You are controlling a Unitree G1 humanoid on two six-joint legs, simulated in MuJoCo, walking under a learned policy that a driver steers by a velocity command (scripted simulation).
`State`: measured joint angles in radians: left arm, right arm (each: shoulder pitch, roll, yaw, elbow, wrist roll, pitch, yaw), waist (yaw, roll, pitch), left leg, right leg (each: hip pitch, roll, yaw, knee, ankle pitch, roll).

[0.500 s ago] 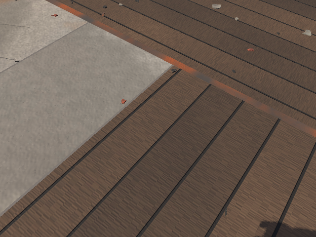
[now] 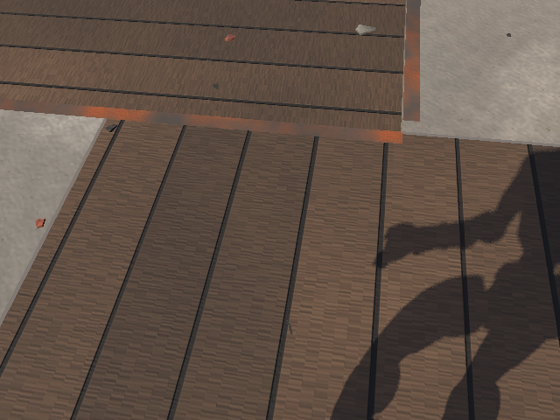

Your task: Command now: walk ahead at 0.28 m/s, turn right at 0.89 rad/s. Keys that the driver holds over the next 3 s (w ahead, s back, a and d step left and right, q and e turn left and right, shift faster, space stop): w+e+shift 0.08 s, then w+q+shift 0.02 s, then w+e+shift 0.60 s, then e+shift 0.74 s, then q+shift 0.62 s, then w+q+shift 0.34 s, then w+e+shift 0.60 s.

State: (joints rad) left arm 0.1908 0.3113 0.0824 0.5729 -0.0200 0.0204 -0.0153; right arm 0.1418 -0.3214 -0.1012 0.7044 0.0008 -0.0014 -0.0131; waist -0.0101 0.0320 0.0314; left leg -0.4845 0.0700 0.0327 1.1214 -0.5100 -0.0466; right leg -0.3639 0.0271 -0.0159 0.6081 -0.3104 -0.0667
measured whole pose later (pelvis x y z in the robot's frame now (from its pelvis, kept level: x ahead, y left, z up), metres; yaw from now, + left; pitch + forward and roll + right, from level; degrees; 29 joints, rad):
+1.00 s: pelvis +0.48 -0.21 +0.00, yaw -55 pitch +1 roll -1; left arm 0.22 0.32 0.07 0.66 -0.03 -0.02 -0.01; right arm 0.13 -0.28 -0.02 0.60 -0.02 -0.11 -0.03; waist 0.00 -0.01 0.10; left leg -0.60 0.09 -0.18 1.24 -0.38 -0.10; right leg -0.29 0.23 0.06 0.44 -0.15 -0.18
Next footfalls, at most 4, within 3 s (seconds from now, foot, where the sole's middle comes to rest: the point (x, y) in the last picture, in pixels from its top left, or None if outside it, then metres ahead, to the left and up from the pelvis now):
0.34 left None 0.25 0.10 -0.77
0.82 right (423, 383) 0.52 -0.27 -0.77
1.22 left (466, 283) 0.77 -0.43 -0.77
1.60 right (467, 385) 0.51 -0.37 -0.77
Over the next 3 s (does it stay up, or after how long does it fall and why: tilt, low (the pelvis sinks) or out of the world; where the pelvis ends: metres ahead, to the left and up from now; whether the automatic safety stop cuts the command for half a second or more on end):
stays up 0.95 -0.69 0.00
